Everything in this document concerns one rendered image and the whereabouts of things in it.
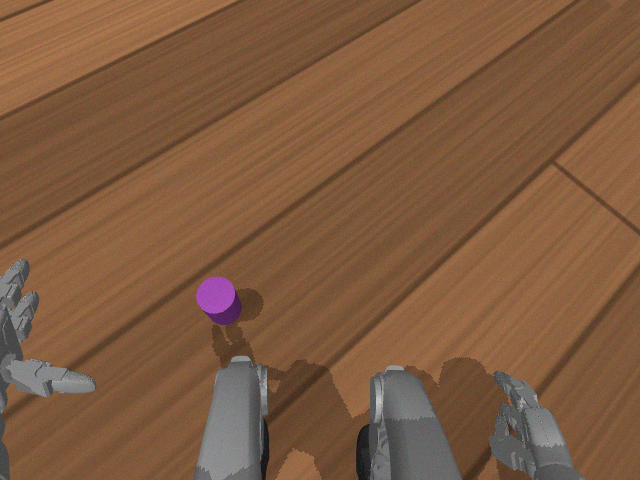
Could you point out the can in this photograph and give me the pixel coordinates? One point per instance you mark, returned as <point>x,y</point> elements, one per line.
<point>217,297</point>

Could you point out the left robot hand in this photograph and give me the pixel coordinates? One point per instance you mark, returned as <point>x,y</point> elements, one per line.
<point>32,376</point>

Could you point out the right robot hand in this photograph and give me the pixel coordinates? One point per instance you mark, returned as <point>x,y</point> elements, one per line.
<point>535,426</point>

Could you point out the right robot arm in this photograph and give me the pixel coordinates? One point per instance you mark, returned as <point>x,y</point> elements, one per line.
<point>557,472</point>

